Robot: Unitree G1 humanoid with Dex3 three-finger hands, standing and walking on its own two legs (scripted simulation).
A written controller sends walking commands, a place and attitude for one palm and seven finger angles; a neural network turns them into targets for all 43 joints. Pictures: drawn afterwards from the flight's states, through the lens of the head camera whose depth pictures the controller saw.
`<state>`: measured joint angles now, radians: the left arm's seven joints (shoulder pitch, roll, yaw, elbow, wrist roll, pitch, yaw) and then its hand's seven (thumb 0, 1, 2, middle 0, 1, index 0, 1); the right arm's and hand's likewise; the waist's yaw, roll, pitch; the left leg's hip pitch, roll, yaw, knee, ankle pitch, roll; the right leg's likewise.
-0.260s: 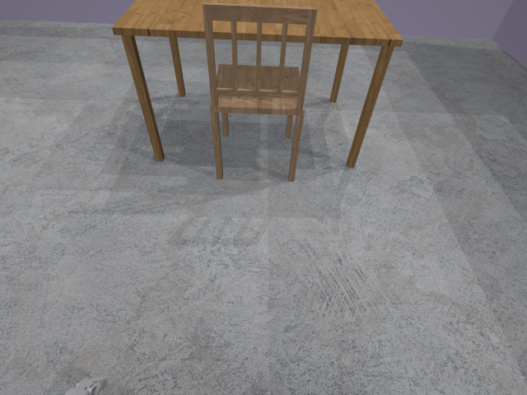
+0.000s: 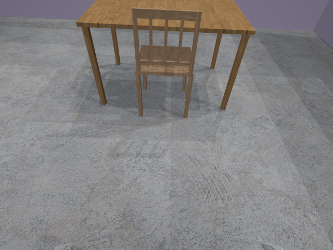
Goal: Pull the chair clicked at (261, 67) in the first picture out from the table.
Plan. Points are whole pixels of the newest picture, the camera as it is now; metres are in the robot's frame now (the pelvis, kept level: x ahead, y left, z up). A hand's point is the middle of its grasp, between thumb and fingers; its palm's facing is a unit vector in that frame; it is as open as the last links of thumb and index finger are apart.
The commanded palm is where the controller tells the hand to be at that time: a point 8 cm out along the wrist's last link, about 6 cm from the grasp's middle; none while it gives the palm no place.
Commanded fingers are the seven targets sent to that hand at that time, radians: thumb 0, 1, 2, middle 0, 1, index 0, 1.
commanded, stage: stand and wait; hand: left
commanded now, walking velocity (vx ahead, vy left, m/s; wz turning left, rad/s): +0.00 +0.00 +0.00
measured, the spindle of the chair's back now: (165, 41) +1.33 +0.10 -0.09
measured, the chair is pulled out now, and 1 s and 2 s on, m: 0.00 0.00 0.00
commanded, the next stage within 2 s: look at it before walking up in 0.64 s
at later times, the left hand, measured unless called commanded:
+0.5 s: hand out of the picture +0.05 +0.23 -0.16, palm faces -0.04 -0.95 -0.32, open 7.4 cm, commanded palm none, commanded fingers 0.00 0.90 0.90 -0.20 -0.30 -0.20 -0.30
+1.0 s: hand out of the picture +0.06 +0.23 -0.15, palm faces -0.04 -0.95 -0.32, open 7.4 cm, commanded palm none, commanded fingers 0.00 0.90 0.90 -0.20 -0.30 -0.20 -0.30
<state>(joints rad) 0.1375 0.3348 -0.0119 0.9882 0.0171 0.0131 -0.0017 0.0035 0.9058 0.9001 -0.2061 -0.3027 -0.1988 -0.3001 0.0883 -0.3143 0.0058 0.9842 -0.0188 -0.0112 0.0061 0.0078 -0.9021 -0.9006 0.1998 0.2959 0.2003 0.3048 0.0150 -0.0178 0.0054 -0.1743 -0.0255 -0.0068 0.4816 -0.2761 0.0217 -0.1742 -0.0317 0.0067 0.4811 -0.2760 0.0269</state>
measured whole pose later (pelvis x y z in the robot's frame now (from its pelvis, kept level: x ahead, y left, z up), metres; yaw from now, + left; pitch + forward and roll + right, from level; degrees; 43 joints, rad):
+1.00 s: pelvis -0.01 -0.01 +0.01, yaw -1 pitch -2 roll +0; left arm 0.15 0.34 -0.01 1.08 0.02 0.00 0.00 0.00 0.91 0.90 -0.21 -0.30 -0.20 -0.30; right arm 0.13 -0.32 0.00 1.11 -0.01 -0.01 0.01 0.01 -0.90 -0.90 0.20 0.30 0.20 0.30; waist 0.01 -0.02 0.03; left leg -0.16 0.00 -0.01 0.39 -0.21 0.00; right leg -0.16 -0.01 0.01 0.40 -0.21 0.01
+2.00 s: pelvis +0.15 +0.02 -0.02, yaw -10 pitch -1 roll -1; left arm 0.49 0.15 0.04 1.18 0.02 0.00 0.00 0.00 0.91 0.90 -0.21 -0.30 -0.20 -0.30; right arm 0.20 -0.16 -0.03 1.01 -0.02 -0.09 0.00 0.01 -0.91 -0.90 0.20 0.30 0.20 0.30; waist 0.03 -0.06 0.03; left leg -0.30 0.05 0.16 0.71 -0.37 0.05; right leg -0.21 0.01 0.09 0.92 -0.50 -0.02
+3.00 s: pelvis +0.60 -0.01 -0.01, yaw -34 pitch -2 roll -2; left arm 0.34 0.21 0.09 1.06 0.02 0.01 -0.01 0.00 0.91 0.90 -0.20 -0.30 -0.19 -0.30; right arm 0.12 -0.12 -0.01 0.94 -0.03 -0.07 -0.01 0.00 -0.91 -0.90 0.20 0.30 0.20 0.30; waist 0.05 -0.05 0.06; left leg -0.30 0.13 0.22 0.59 -0.26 0.03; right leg -0.42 -0.01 -0.03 1.20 -0.47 0.02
